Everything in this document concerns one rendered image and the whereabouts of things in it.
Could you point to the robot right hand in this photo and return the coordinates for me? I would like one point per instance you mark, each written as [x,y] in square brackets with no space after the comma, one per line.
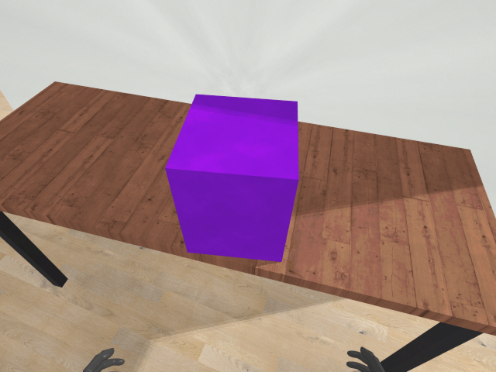
[366,356]

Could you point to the robot left hand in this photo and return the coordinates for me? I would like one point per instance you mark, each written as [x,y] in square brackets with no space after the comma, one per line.
[102,361]

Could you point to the table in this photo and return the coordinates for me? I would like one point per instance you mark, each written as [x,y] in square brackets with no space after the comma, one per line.
[397,223]

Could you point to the carton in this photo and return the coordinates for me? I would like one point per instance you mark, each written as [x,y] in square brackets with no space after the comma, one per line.
[233,175]

